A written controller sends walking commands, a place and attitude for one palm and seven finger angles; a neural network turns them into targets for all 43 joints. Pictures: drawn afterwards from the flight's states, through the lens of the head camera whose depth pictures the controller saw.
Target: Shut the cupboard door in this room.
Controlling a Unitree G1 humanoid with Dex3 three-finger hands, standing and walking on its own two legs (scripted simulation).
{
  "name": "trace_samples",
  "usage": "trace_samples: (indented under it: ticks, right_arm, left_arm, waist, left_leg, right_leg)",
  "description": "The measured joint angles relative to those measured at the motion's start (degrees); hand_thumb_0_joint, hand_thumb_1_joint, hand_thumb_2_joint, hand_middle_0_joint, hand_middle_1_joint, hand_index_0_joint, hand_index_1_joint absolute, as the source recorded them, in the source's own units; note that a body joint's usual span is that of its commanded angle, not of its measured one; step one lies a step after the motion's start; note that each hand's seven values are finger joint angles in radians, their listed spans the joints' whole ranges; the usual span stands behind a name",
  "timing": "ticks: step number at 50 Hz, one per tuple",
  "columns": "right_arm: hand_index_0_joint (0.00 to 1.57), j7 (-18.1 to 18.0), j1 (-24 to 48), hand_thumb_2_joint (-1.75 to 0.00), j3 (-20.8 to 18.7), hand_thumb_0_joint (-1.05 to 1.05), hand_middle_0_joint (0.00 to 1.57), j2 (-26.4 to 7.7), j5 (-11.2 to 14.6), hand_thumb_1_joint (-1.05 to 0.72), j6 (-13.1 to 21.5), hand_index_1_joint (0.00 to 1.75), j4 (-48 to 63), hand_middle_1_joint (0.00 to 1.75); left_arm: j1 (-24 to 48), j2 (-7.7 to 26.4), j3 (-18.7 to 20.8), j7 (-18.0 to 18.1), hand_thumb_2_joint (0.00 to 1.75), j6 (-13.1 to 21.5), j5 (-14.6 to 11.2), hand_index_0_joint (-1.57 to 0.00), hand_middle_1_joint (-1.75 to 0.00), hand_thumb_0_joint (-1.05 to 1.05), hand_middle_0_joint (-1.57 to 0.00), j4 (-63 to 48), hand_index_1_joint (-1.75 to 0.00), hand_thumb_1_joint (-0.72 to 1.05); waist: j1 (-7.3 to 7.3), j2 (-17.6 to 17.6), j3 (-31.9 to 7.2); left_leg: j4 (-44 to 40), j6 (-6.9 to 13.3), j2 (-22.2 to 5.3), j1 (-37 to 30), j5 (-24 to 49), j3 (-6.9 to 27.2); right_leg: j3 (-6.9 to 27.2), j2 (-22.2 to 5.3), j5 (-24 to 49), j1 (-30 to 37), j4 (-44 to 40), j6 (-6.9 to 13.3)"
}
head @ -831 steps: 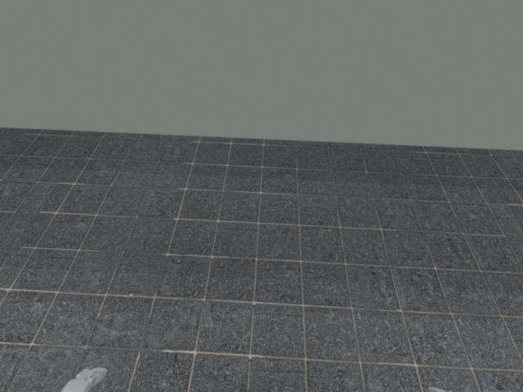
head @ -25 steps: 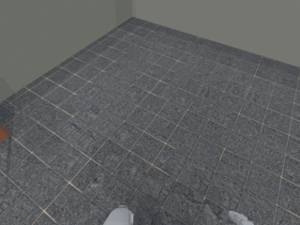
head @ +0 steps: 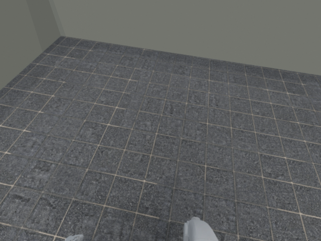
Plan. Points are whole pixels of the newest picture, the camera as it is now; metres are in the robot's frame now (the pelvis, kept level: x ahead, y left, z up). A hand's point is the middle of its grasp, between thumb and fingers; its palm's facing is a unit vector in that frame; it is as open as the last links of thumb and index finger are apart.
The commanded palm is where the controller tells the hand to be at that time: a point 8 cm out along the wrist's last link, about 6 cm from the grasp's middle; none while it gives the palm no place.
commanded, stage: walk around to get in front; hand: left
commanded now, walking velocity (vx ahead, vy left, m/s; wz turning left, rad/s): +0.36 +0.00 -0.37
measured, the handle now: out of the picture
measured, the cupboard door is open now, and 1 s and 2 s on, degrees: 56 56 56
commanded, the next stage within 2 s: walk to a spot facing it in 0.96 s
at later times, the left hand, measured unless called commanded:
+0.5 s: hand (117, 195) +0.28 +0.14 -0.16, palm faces -0.09 -0.96 -0.27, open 7.2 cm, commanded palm none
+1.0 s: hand (123, 148) +0.47 +0.15 -0.18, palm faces -0.17 -0.97 -0.17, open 7.4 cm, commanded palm none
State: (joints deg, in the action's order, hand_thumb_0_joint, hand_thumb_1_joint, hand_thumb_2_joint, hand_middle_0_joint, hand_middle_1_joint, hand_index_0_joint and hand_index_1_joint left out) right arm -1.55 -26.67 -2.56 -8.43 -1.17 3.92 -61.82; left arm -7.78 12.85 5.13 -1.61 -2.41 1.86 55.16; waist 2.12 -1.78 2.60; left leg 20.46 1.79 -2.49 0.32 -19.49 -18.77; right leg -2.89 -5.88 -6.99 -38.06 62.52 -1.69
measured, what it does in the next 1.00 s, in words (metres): walks ahead, turning right: right foot, then left foot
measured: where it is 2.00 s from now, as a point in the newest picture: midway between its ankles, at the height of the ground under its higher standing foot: (173, 190)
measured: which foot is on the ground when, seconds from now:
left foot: down 0.00-0.20, up 0.22-0.74, down 0.76-1.00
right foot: up 0.00-0.18, down 0.20-0.78, up 0.80-1.00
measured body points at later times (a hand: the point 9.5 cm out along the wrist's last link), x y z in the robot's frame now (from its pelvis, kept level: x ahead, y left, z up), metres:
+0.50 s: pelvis +0.21 -0.06 +0.00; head +0.22 -0.08 +0.45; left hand +0.28 +0.19 -0.14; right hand +0.24 -0.30 -0.16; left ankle +0.29 +0.11 -0.67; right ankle +0.19 -0.11 -0.74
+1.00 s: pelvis +0.42 -0.03 +0.00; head +0.44 -0.02 +0.45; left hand +0.48 +0.20 -0.16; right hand +0.40 -0.27 -0.14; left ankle +0.42 +0.07 -0.74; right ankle +0.40 -0.17 -0.64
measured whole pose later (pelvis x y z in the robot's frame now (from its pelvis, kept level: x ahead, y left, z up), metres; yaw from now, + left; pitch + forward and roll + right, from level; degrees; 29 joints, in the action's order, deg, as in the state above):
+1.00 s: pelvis +0.42 -0.03 +0.00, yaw -15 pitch -2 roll +0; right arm -1.5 -14.4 -3.6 -9.6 -1.0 4.5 -59.3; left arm -16.2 9.9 4.2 -0.4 -0.2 1.5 62.4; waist -1.1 -1.9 3.6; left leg 24.7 1.2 -3.7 7.0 -15.8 -14.5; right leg -1.7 -6.1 -14.9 -32.3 68.6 -0.2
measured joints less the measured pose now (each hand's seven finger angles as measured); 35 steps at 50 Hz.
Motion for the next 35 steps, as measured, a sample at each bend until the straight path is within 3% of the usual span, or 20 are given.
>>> trace_samples:
  ticks: [4, 7, 10, 11, 13, 14, 16, 20, 24, 30, 35]
  right_arm:
    - [0.20, 0.1, -2.9, -0.90, 0.4, 0.01, 0.20, 1.1, -0.4, -0.92, 0.0, 0.30, -1.7, 0.30]
    - [0.20, 0.3, -4.4, -0.90, 0.6, 0.01, 0.20, 1.7, -0.4, -0.91, -0.5, 0.30, -2.8, 0.30]
    - [0.20, 0.7, -5.7, -0.90, 0.7, 0.01, 0.20, 2.5, 0.1, -0.91, -1.3, 0.30, -4.0, 0.30]
    - [0.20, 0.9, -5.2, -0.90, 0.8, 0.01, 0.20, 2.7, 0.5, -0.91, -1.8, 0.30, -4.3, 0.30]
    - [0.20, 1.1, -2.5, -0.90, 0.7, 0.01, 0.20, 2.7, 1.0, -0.91, -2.9, 0.30, -3.9, 0.30]
    - [0.20, 1.1, -1.0, -0.90, 0.5, 0.01, 0.20, 2.6, 1.1, -0.91, -3.2, 0.30, -3.4, 0.30]
    - [0.20, 1.1, 2.5, -0.90, 0.0, 0.01, 0.20, 2.1, 0.7, -0.91, -3.3, 0.30, -1.9, 0.30]
    - [0.20, 1.0, 9.5, -0.90, -0.7, 0.01, 0.20, 0.4, -0.1, -0.91, -3.1, 0.30, 2.2, 0.30]
    - [0.20, 1.3, 14.6, -0.90, -1.4, 0.01, 0.20, -1.9, -0.4, -0.93, -3.0, 0.30, 4.8, 0.30]
    - [0.19, 2.5, 18.8, -0.90, -1.1, 0.01, 0.20, -3.3, -0.4, -0.93, -3.2, 0.30, 5.5, 0.30]
    - [0.19, 3.1, 21.6, -0.90, -0.4, 0.01, 0.20, -2.9, -0.2, -0.92, -3.3, 0.30, 5.3, 0.30]
  left_arm:
    - [3.3, -1.6, -1.1, -0.3, 0.90, 0.1, -0.2, -0.19, -0.30, 0.00, -0.19, -0.3, -0.30, 0.91]
    - [5.3, -2.9, -2.0, -0.2, 0.90, 0.9, -0.3, -0.19, -0.30, 0.00, -0.19, -0.9, -0.30, 0.91]
    - [5.4, -3.5, -2.8, -0.1, 0.90, 3.3, -0.2, -0.19, -0.30, 0.00, -0.20, -1.4, -0.30, 0.91]
    - [5.2, -3.7, -2.8, 0.1, 0.90, 4.3, -0.2, -0.20, -0.30, 0.00, -0.20, -1.3, -0.30, 0.91]
    - [4.2, -3.9, -3.0, 0.7, 0.90, 5.2, -1.0, -0.20, -0.30, 0.00, -0.20, -0.6, -0.30, 0.91]
    - [3.4, -3.9, -3.1, 0.9, 0.90, 5.2, -1.3, -0.20, -0.30, 0.00, -0.20, 0.0, -0.30, 0.91]
    - [1.3, -4.1, -2.9, 1.5, 0.90, 5.2, -1.9, -0.20, -0.30, 0.00, -0.20, 1.4, -0.30, 0.91]
    - [-2.0, -2.5, -1.5, 2.8, 0.90, 6.2, -1.8, -0.20, -0.30, -0.04, -0.20, 2.9, -0.30, 0.95]
    - [-5.9, -1.9, -1.8, 2.5, 0.90, 6.3, -1.3, -0.20, -0.30, -0.03, -0.20, 5.2, -0.30, 0.94]
    - [-11.0, -2.6, -2.5, 2.2, 0.90, 6.7, -1.1, -0.20, -0.30, -0.01, -0.20, 7.4, -0.30, 0.92]
    - [-14.4, -4.0, -3.2, 2.3, 0.90, 6.5, -0.9, -0.20, -0.30, 0.00, -0.20, 9.1, -0.30, 0.91]
  waist:
    - [1.94, 0.5, 1.4]
    - [2.95, 1.4, 2.5]
    - [2.45, 1.2, 2.6]
    - [1.77, 1.2, 2.8]
    - [1.52, 1.1, 3.4]
    - [1.50, 1.0, 3.5]
    - [1.01, 1.3, 3.0]
    - [-0.34, 2.9, 1.2]
    - [-1.19, 4.3, -0.5]
    - [-3.48, 3.9, -1.2]
    - [-5.80, 2.7, 0.2]
  left_leg:
    - [-0.8, -1.5, -0.6, -3.4, -2.6, -1.8]
    - [0.8, -3.4, -2.2, -5.5, -5.6, -3.3]
    - [12.0, -4.8, -5.1, -4.2, -9.0, -3.8]
    - [21.4, -4.8, -6.2, -0.9, -8.8, -1.3]
    - [41.3, -4.3, -5.4, 7.8, -9.4, 7.0]
    - [48.0, -4.1, -4.9, 11.9, -7.7, 9.9]
    - [53.5, -3.8, -5.0, 18.8, -3.5, 12.9]
    - [48.0, -4.2, -6.8, 28.5, 1.6, 15.5]
    - [39.5, -5.1, -7.5, 32.5, 5.9, 16.1]
    - [27.8, -5.5, -6.7, 31.8, 9.5, 15.4]
    - [18.4, -4.2, -4.7, 27.3, 7.7, 13.4]
  right_leg:
    - [-3.1, 0.7, -2.0, 3.3, -12.2, 1.3]
    - [-5.5, 3.0, -5.4, 7.0, -20.5, 3.5]
    - [-7.4, 5.4, -2.4, 13.4, -28.6, 6.5]
    - [-7.2, 6.0, -2.3, 13.4, -27.1, 7.6]
    - [-6.7, 6.7, -6.0, 14.8, -25.0, 8.7]
    - [-6.5, 7.0, -7.2, 16.4, -25.7, 8.8]
    - [-6.0, 7.7, -7.3, 19.7, -28.9, 8.0]
    - [-4.6, 8.9, -6.2, 24.4, -35.0, 8.2]
    - [-3.5, 9.2, -6.7, 28.1, -38.6, 7.7]
    - [-2.9, 9.0, -9.1, 33.4, -42.0, 6.5]
    - [-2.8, 8.3, -12.5, 37.3, -42.8, 4.7]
